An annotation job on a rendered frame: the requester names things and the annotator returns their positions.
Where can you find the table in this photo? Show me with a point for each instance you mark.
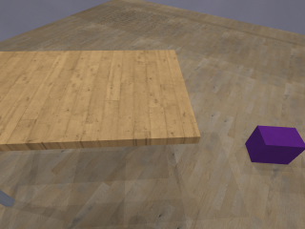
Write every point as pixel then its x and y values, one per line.
pixel 51 100

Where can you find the carton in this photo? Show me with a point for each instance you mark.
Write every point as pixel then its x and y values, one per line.
pixel 275 145

